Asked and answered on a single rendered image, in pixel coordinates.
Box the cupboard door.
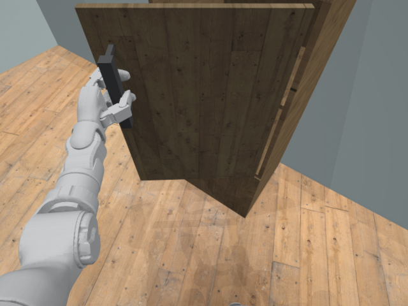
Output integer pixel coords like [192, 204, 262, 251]
[75, 3, 315, 180]

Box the robot left upper arm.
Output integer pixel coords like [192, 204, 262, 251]
[0, 210, 101, 306]

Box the handle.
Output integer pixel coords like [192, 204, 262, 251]
[97, 44, 133, 129]

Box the left robot hand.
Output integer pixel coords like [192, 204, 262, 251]
[77, 67, 136, 132]

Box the left robot forearm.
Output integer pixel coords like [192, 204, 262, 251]
[18, 121, 107, 266]

